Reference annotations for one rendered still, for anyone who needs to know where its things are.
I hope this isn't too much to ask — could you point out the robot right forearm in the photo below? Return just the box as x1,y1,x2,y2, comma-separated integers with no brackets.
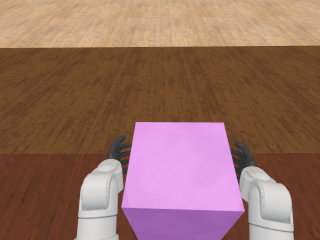
239,166,294,240

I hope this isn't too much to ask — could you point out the robot left forearm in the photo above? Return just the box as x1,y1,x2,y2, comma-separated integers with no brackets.
74,159,124,240

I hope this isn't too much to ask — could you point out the carton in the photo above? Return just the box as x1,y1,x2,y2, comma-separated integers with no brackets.
121,122,245,240

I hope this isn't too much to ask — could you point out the left robot hand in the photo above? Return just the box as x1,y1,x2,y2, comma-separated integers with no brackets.
106,135,132,174

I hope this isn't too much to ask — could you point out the right robot hand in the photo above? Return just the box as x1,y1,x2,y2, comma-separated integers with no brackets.
230,141,257,184

